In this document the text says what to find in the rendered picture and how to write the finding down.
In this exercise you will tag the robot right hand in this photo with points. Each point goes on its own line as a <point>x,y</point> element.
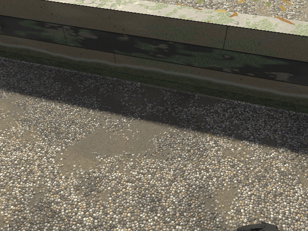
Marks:
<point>263,226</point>

